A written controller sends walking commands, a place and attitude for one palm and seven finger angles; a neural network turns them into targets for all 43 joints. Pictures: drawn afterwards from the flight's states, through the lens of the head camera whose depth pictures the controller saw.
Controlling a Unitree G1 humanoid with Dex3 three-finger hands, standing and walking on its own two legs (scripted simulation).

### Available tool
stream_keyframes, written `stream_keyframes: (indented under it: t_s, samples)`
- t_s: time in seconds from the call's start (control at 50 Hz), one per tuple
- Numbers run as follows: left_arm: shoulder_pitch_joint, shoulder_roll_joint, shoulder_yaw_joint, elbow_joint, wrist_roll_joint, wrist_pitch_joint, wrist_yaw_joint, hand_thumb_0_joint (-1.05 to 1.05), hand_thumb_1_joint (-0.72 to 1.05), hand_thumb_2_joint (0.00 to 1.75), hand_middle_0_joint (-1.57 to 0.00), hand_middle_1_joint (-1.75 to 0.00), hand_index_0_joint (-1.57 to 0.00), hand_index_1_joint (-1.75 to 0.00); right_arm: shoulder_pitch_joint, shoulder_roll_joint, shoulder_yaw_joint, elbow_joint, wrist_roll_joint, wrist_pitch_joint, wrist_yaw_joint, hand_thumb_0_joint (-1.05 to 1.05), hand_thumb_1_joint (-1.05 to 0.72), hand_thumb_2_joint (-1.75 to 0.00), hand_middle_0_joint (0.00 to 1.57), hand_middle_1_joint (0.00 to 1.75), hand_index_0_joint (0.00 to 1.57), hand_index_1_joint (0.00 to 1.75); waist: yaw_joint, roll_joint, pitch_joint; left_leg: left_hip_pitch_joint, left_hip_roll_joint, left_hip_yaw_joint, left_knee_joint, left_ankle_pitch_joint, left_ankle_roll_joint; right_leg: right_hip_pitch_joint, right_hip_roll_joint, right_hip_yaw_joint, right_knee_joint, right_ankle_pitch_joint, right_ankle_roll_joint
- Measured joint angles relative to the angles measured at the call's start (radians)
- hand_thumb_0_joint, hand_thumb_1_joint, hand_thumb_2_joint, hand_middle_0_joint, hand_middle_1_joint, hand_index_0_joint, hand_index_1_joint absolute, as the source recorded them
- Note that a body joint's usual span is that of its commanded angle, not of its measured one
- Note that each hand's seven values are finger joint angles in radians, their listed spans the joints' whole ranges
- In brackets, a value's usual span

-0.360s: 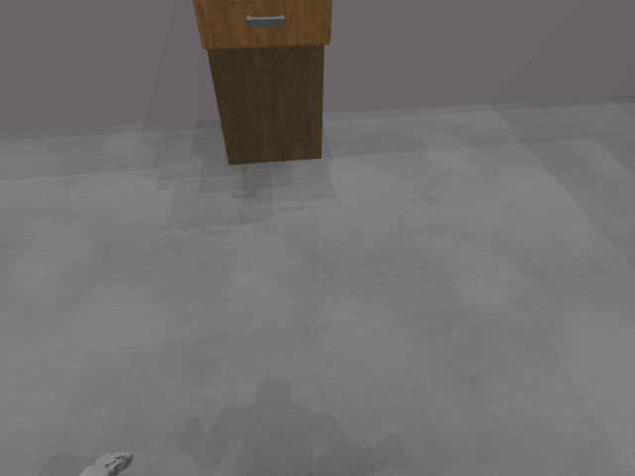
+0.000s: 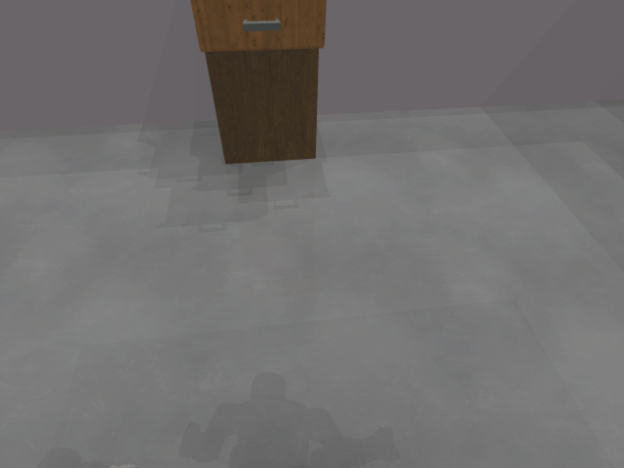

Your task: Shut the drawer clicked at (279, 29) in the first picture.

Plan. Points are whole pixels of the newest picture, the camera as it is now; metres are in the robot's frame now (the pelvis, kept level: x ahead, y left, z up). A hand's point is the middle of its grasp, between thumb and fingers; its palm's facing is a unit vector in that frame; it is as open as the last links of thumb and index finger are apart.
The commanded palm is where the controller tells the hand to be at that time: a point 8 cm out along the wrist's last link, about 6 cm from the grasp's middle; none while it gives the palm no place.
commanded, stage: stand and wait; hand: left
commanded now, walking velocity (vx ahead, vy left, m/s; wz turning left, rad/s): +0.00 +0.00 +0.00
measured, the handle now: (261, 23) +1.41 +0.26 +0.03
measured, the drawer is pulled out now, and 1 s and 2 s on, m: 0.30 0.30 0.30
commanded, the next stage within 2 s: look at it before walking up in 0.46 s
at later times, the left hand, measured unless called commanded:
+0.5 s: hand out of the picture +0.07 +0.24 -0.15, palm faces -0.04 -0.94 -0.34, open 7.4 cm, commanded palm none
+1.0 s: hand out of the picture +0.07 +0.24 -0.15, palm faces -0.05 -0.94 -0.33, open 7.4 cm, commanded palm none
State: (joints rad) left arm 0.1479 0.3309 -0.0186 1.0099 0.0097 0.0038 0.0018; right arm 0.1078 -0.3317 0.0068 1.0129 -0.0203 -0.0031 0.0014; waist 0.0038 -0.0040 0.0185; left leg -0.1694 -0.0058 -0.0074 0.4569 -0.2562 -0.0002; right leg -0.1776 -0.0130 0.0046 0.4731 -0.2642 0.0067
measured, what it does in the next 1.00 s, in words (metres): stands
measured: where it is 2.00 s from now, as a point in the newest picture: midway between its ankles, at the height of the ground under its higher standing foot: outside the picture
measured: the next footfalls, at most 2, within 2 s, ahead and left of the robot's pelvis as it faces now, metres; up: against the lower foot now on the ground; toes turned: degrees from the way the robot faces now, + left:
right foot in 1.92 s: +0.38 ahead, -0.09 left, +0.00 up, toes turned -13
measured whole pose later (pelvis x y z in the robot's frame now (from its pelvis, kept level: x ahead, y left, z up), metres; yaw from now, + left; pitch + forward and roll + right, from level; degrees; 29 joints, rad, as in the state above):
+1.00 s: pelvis -0.01 +0.00 +0.01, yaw -1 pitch -2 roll +0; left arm 0.14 0.34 -0.02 1.08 0.01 -0.01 0.00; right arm 0.12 -0.34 0.01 1.11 -0.01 -0.01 0.00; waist 0.00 -0.01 0.03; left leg -0.15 0.01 0.00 0.38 -0.21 -0.01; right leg -0.16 0.00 0.02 0.39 -0.21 0.00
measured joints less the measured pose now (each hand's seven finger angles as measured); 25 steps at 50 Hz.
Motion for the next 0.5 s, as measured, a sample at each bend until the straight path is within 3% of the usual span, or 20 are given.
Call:
stream_keyframes:
  t_s: [0.5]
  samples:
    - [-0.008,0.01,0.004,0.062,-0.001,-0.008,-0.001,0.0,0.9,0.9,-0.2,-0.3,-0.21,-0.3,0.034,-0.009,0.001,0.088,0.005,0.002,0.002,0.01,-0.9,-0.9,0.21,0.3,0.2,0.3,-0.01,0.005,0.01,0.015,0.017,0.001,-0.054,0.043,-0.014,0.013,0.017,0.001,-0.056,0.046,-0.012]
